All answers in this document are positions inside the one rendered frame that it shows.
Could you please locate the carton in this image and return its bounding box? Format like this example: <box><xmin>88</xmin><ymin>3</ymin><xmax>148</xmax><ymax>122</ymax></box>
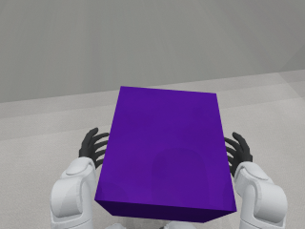
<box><xmin>94</xmin><ymin>86</ymin><xmax>237</xmax><ymax>223</ymax></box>

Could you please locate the robot right forearm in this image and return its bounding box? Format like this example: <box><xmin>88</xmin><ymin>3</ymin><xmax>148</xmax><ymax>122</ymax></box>
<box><xmin>234</xmin><ymin>161</ymin><xmax>288</xmax><ymax>229</ymax></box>

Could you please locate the left robot hand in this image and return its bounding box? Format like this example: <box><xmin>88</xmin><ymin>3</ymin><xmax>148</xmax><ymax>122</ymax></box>
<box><xmin>79</xmin><ymin>127</ymin><xmax>110</xmax><ymax>170</ymax></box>

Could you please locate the robot left forearm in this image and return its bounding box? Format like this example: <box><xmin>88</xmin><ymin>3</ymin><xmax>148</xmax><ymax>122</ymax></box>
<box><xmin>50</xmin><ymin>156</ymin><xmax>97</xmax><ymax>229</ymax></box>

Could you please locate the right robot hand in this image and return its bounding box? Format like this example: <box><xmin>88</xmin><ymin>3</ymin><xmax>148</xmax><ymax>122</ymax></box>
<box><xmin>224</xmin><ymin>132</ymin><xmax>253</xmax><ymax>177</ymax></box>

